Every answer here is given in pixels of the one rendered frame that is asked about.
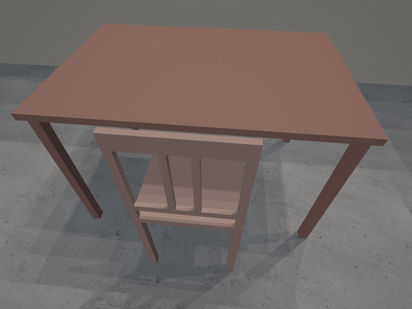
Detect chair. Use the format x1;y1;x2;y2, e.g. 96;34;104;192
93;127;263;271

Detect table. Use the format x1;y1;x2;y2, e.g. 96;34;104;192
11;23;388;238

